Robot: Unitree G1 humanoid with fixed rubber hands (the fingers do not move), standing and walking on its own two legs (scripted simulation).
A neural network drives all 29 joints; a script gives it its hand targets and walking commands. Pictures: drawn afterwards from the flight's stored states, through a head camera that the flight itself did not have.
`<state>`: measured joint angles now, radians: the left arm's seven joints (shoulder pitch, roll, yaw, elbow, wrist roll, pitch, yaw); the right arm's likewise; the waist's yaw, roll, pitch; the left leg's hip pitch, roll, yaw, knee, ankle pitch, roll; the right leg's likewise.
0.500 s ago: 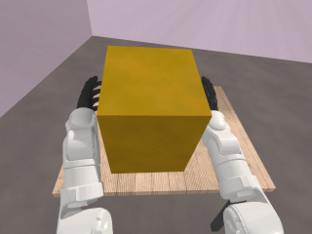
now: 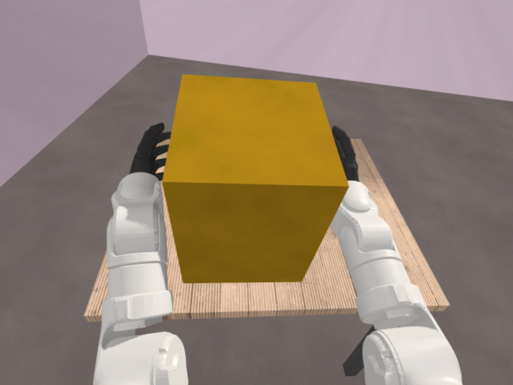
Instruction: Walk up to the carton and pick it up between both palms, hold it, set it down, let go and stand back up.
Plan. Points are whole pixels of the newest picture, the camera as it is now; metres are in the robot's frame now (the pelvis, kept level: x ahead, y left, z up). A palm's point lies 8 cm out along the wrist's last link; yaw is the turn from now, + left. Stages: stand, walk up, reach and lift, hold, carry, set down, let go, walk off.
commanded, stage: hold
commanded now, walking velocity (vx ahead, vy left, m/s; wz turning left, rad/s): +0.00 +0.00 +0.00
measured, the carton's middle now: (246, 186) +0.37 +0.01 +0.14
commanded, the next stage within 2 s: none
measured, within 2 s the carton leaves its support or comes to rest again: neither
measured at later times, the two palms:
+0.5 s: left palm (147, 175) +0.36 +0.15 +0.18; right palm (342, 180) +0.36 -0.14 +0.17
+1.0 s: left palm (146, 176) +0.36 +0.15 +0.18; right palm (343, 179) +0.36 -0.14 +0.17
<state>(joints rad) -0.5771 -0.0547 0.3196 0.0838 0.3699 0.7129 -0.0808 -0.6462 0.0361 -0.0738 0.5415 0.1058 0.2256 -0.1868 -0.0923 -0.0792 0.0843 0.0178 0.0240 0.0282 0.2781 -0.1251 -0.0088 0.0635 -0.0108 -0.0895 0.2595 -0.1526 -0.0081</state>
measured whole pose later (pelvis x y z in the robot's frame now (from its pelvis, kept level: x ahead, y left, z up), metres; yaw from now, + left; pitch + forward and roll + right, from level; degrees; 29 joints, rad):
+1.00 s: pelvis +0.00 +0.00 +0.00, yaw +0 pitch -10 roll +0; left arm -0.56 -0.05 0.31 0.05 0.36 0.72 -0.08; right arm -0.63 0.03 -0.06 0.50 0.11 0.23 -0.19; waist -0.09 -0.07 0.09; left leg 0.02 0.03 0.04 0.28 -0.13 -0.01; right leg 0.06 -0.01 -0.08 0.26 -0.15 -0.01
